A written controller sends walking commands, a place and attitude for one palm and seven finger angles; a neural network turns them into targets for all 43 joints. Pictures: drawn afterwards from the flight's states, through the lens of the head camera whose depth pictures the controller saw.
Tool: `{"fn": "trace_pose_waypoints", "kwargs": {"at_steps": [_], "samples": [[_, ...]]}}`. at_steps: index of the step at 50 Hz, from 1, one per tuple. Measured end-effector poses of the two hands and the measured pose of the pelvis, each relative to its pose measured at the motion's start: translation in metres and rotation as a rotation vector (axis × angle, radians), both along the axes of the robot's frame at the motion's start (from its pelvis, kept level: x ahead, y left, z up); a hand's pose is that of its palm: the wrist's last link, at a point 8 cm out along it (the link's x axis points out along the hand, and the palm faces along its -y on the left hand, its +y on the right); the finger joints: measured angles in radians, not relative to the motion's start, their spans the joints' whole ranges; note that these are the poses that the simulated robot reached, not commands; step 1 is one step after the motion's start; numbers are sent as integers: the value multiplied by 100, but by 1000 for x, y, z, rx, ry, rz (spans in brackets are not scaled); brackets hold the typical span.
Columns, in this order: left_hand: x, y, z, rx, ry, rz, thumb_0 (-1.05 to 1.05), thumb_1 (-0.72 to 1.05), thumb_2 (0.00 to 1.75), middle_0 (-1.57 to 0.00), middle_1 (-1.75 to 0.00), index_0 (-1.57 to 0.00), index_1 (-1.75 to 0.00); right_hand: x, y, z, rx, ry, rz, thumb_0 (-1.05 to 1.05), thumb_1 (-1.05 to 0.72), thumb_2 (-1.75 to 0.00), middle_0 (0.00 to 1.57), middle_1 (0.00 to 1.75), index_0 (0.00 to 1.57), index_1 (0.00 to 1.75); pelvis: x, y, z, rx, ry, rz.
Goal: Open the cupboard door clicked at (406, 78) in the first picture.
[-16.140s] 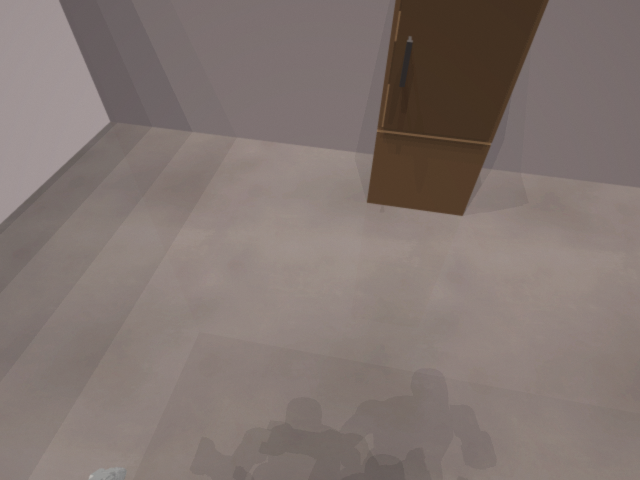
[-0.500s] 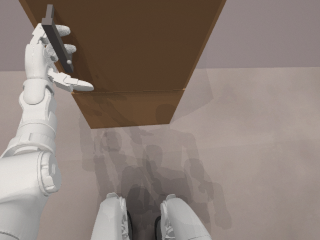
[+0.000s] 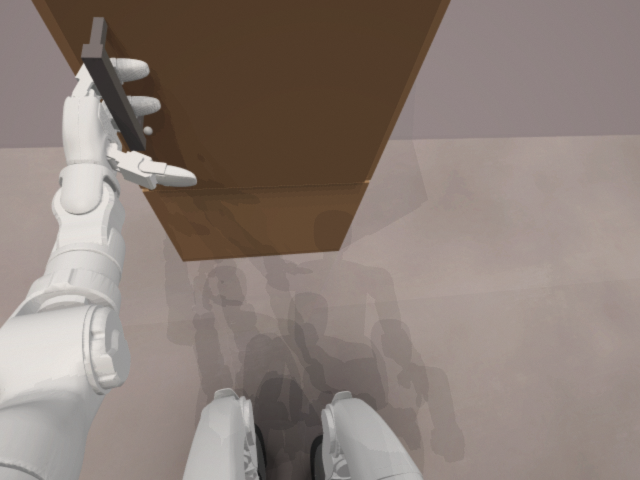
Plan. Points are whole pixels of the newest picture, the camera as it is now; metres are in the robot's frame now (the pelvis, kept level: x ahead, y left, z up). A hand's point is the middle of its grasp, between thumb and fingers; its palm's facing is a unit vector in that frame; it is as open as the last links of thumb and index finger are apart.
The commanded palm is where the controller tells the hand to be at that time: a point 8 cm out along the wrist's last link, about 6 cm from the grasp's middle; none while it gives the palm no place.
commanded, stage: slide the fingers in behind the handle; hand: left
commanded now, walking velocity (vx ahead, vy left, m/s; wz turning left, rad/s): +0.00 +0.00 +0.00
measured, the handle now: (120, 91) +0.57 +0.20 +0.06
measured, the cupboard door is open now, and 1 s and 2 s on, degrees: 0 0 37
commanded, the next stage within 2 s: close the thumb around the handle in 0.10 s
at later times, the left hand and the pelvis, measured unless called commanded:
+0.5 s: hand (146, 130) +0.53 +0.17 +0.04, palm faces +0.05 -1.00 -0.02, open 11.4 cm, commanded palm +0.51 +0.20 +0.05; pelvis +0.00 +0.00 +0.00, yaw +0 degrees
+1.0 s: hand (147, 131) +0.53 +0.17 +0.04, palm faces +0.05 -1.00 -0.01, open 5.3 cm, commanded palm +0.51 +0.19 +0.05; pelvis +0.00 +0.01 +0.00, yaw -1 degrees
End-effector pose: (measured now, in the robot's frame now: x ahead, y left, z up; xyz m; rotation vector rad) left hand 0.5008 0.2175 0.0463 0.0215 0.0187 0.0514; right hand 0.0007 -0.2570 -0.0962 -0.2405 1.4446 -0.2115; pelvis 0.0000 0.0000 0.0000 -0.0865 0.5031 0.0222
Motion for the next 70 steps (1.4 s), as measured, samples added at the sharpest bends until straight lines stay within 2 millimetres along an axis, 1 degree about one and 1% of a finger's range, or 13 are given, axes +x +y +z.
{"fn": "trace_pose_waypoints", "kwargs": {"at_steps": [13, 18, 25, 39, 41, 44, 46, 55, 59, 62, 65, 70], "samples": [[0, 0, 0, 2, -3, 0, -1, -50, 31, -30, -120, -29, -120, 3, 1, 0, -2, 1, 5, 1, -91, -90, 20, 30, 20, 30, 1, 2, 0, -1, 1, 1], [2, 1, -1, -3, -4, 0, -1, -40, 35, -31, -121, -30, -121, 3, 2, 0, -6, 2, 6, 1, -91, -90, 20, 30, 20, 30, 0, 3, -1, -3, 4, 2], [3, 2, -2, -6, -2, -4, -1, -11, 47, -33, -124, -33, -124, 0, 3, 0, -11, 4, 1, 1, -91, -90, 20, 30, 20, 30, 0, 4, -1, -6, 6, 0], [2, 9, -4, -11, 6, 1, 0, 63, 79, -38, -132, -38, -132, -3, 7, 2, -12, 7, -1, 1, -91, -90, 20, 30, 20, 30, 0, 7, -1, -10, 4, 0], [2, 9, -3, -10, -4, 0, 1, 70, 82, -38, -133, -38, -133, -3, 7, 2, -14, 6, -2, 1, -91, -90, 20, 30, 20, 30, 0, 7, -2, -11, 6, 0], [2, 5, -3, -8, -10, -20, 1, 77, 85, -39, -134, -39, -134, -3, 7, 2, -14, 9, -3, 1, -91, -90, 20, 30, 20, 30, 0, 8, -1, -12, 6, -1], [1, 2, -3, -15, -10, -19, 2, 80, 86, -39, -134, -39, -134, -2, 8, 2, -13, 7, -4, 1, -91, -90, 20, 30, 20, 30, 0, 9, -1, -11, 5, -2], [0, 1, -2, -12, -2, 7, 2, 80, 85, -37, -135, -37, -135, 0, 10, 2, 0, -2, -9, 1, -91, -90, 20, 30, 20, 30, 2, 10, 2, -7, 0, -6], [-6, 0, -2, -10, -6, 3, 2, 80, 84, -37, -135, -36, -135, 2, 11, 2, 11, -2, -17, 1, -91, -90, 20, 30, 20, 30, 3, 9, 4, -2, -5, -10], [-15, -1, -3, -9, -9, -5, 2, 81, 83, -38, -135, -36, -135, 6, 12, 4, 25, -8, -23, 1, -91, -90, 20, 30, 20, 30, 6, 9, 7, 3, -13, -14], [-29, -3, -2, -9, -11, -13, 2, 80, 82, -37, -135, -36, -135, 15, 13, 6, 42, -26, -24, 1, -91, -90, 20, 30, 20, 30, 9, 9, 12, 10, -25, -18], [-63, -11, -2, -13, -11, -24, 1, 78, 79, -37, -135, -36, -135, 42, 14, 12, 69, -94, -8, 1, -91, -90, 20, 30, 20, 30, 16, 7, 21, 22, -51, -21]]}}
